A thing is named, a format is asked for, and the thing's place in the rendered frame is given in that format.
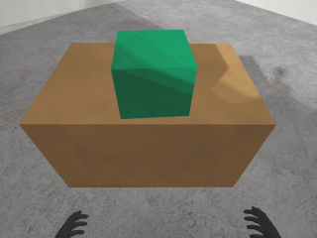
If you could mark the carton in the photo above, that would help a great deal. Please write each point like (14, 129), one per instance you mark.
(153, 73)

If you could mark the pedestal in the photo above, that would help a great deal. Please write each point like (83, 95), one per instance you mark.
(75, 122)

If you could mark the robot right hand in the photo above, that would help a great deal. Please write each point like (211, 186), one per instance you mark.
(266, 227)

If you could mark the robot left hand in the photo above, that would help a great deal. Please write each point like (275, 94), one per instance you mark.
(66, 229)

